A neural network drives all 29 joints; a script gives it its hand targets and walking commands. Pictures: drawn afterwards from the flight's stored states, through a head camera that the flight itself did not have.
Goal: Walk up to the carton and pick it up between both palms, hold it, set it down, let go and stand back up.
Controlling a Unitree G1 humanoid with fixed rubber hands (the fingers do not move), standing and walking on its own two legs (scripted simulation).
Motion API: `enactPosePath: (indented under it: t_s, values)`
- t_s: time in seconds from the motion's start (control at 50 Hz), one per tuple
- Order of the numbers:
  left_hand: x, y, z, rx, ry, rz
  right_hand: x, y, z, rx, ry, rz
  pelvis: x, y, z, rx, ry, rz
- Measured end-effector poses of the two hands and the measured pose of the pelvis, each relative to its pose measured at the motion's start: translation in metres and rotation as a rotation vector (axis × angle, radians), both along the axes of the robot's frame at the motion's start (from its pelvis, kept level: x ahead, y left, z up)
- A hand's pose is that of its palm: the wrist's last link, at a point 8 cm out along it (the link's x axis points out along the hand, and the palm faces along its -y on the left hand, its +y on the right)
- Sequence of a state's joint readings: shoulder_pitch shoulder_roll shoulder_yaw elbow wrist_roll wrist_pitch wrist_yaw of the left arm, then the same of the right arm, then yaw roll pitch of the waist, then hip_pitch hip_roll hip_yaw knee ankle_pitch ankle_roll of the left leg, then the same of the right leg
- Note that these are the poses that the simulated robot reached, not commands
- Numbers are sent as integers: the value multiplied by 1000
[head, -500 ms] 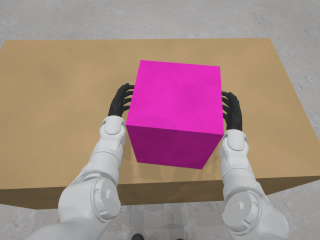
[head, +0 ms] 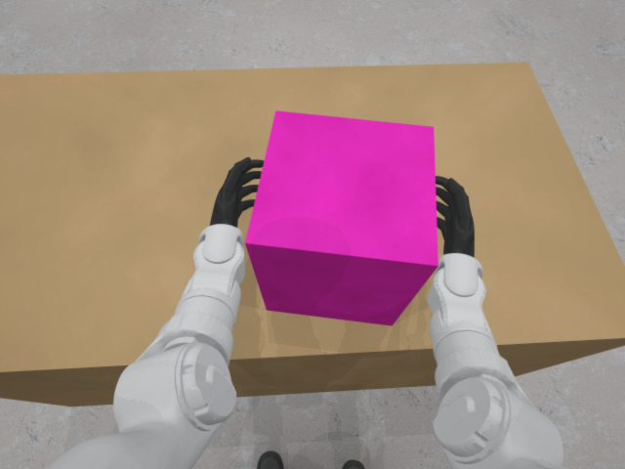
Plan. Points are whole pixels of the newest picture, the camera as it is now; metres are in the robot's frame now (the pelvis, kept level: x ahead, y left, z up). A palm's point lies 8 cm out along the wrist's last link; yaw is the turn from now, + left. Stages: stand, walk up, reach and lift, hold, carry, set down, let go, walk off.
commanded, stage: set down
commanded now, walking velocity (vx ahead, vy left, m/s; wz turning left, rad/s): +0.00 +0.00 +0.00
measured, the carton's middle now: (340, 229) +0.45 -0.03 -0.05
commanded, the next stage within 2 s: none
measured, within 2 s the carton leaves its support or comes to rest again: neither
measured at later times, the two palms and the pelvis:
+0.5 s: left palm (229, 217) +0.43 +0.13 +0.01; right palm (456, 243) +0.40 -0.17 +0.01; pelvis +0.00 +0.00 +0.00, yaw +0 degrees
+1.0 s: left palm (229, 216) +0.44 +0.13 +0.00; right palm (456, 241) +0.40 -0.17 +0.00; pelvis -0.01 +0.00 -0.01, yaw -2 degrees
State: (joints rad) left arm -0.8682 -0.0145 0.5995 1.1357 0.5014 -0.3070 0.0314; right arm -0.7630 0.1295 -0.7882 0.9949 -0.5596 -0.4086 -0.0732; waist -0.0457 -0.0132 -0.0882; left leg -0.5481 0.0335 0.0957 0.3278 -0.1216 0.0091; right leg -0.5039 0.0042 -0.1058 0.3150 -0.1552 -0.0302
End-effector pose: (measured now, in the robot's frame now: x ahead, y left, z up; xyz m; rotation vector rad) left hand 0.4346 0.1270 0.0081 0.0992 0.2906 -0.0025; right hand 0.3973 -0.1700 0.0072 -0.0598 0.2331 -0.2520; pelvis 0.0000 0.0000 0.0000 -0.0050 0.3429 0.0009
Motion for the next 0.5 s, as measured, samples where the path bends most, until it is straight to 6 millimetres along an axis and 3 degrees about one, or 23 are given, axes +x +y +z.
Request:
enactPosePath:
  t_s: [0.5]
  values:
    - [0,0,0,6,-11,-3,-1,0,0,-2,5,-2,-3,2,-1,-2,5,-8]
